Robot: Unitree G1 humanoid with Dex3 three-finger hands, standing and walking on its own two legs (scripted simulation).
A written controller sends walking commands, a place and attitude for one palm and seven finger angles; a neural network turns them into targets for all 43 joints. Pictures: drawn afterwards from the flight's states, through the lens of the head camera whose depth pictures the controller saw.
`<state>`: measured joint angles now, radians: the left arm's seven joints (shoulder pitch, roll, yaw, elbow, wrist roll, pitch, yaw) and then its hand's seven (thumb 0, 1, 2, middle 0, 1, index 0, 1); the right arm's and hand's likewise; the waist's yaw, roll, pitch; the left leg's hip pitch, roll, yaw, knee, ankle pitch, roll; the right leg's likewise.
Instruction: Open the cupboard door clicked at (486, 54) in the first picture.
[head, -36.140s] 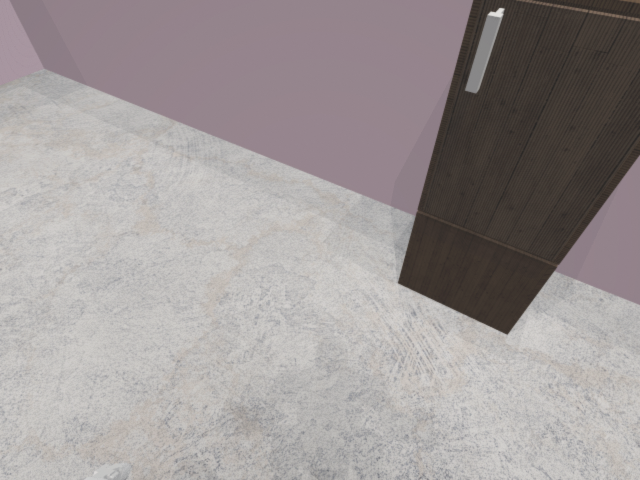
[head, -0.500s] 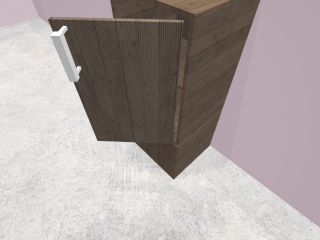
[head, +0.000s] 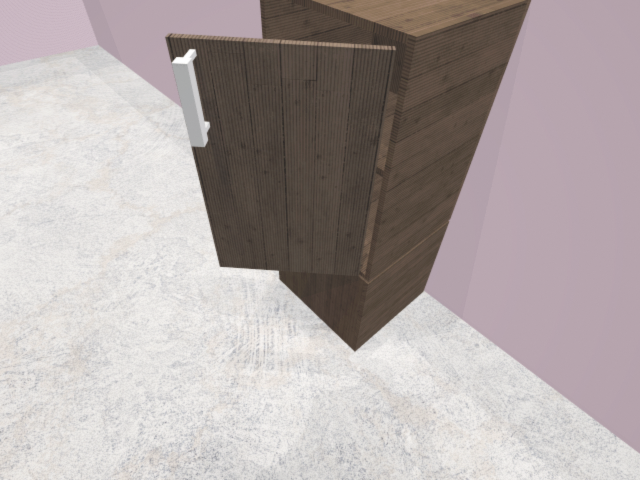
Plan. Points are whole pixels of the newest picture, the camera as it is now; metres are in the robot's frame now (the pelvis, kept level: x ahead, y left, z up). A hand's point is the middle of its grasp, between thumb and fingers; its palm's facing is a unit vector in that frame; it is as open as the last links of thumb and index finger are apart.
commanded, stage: shuffle to correct the standing spot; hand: left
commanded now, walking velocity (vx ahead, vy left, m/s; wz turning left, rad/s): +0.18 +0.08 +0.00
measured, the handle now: (195, 99) +0.68 +0.27 +0.15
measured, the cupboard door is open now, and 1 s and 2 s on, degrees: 44 44 44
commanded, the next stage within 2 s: come to a stop and stand still in 1.02 s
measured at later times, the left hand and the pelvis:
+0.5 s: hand out of the picture +0.04 +0.21 -0.16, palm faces -0.03 -0.98 -0.20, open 7.3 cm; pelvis -0.01 +0.04 +0.00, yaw -3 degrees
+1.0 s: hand out of the picture +0.05 +0.26 -0.19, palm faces +0.03 -0.99 -0.14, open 7.4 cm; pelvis +0.09 +0.09 -0.01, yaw -3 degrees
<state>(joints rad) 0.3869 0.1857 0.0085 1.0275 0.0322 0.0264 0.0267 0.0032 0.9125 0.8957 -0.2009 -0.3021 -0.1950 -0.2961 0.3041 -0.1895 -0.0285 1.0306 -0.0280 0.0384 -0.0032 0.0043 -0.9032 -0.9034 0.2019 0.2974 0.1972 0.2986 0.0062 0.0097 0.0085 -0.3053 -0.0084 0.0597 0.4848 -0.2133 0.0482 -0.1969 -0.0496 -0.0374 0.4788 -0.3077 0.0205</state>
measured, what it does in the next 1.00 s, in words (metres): walks ahead: right foot, then left foot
